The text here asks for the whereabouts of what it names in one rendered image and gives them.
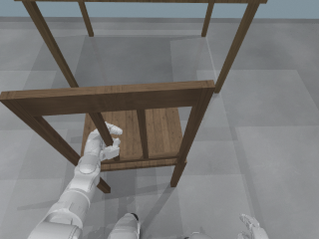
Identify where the left robot hand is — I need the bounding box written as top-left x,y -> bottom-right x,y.
84,121 -> 123,161

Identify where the robot left shin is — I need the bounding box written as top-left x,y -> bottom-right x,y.
124,213 -> 137,219

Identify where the table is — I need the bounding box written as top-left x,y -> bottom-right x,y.
14,0 -> 268,94

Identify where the left robot upper arm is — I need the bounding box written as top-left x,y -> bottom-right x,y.
30,221 -> 83,239

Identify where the chair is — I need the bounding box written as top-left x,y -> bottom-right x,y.
0,80 -> 216,194

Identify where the left robot thigh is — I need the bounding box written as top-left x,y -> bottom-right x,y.
108,216 -> 141,239

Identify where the robot left forearm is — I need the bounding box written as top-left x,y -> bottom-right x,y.
27,154 -> 101,239

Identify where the right robot hand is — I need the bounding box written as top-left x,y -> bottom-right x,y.
237,213 -> 269,239

